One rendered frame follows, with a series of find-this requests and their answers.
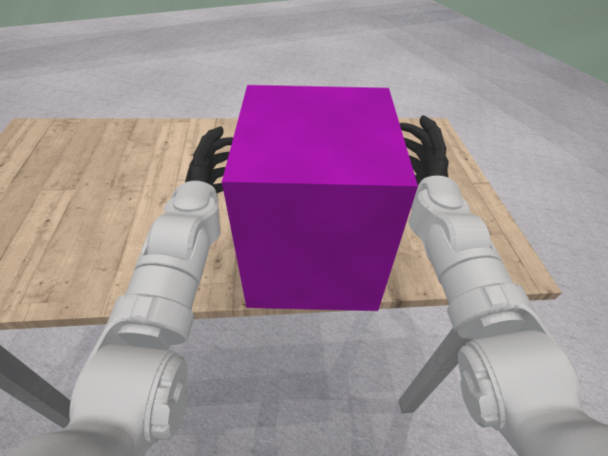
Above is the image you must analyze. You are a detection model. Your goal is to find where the right robot hand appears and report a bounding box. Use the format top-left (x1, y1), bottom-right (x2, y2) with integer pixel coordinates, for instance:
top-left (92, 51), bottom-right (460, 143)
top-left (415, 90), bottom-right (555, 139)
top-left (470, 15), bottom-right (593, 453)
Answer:
top-left (400, 115), bottom-right (448, 185)

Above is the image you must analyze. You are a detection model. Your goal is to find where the left robot hand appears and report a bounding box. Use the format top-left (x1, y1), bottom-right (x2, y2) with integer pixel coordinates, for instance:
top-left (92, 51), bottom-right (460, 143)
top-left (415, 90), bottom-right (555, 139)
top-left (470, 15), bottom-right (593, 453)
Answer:
top-left (185, 126), bottom-right (233, 193)

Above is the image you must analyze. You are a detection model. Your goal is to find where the robot left forearm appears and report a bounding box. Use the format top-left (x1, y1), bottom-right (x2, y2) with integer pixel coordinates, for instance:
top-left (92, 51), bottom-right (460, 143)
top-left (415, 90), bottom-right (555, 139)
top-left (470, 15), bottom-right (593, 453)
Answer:
top-left (69, 180), bottom-right (220, 420)

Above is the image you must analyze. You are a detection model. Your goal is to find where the robot right forearm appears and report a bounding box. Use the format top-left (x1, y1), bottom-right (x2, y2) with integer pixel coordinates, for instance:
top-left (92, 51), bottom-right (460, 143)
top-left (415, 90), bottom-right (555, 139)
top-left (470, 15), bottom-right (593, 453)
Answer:
top-left (408, 176), bottom-right (582, 406)

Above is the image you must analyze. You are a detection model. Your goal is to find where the table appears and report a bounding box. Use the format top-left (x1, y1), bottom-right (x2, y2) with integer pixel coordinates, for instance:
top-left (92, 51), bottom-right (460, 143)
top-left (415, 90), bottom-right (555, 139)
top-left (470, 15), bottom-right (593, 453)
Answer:
top-left (0, 118), bottom-right (561, 428)

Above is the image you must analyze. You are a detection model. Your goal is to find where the left robot upper arm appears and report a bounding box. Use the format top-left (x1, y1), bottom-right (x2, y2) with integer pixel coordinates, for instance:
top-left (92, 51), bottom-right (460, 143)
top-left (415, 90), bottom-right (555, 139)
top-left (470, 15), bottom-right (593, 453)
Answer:
top-left (7, 344), bottom-right (188, 456)

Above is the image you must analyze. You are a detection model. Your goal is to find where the right robot upper arm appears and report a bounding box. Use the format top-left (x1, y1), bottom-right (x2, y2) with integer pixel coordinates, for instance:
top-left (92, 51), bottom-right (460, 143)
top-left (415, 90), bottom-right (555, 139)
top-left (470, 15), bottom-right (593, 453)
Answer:
top-left (458, 329), bottom-right (608, 456)

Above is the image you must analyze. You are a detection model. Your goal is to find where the carton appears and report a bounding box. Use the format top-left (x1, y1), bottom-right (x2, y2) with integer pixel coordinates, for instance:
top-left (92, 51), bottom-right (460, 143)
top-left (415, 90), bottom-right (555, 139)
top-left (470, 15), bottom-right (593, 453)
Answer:
top-left (222, 85), bottom-right (418, 311)

